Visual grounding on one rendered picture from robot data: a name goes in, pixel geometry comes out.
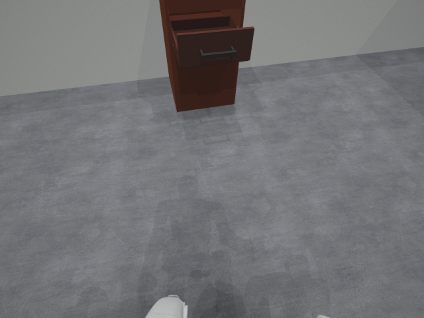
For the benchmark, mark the drawer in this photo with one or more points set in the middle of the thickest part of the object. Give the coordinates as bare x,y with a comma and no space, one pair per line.
210,34

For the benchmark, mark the cabinet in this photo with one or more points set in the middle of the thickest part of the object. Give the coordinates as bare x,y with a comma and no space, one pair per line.
203,86

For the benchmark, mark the handle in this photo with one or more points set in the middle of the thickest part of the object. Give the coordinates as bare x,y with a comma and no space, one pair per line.
233,52

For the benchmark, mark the left robot thigh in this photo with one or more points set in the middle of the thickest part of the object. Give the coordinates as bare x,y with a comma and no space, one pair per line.
168,307

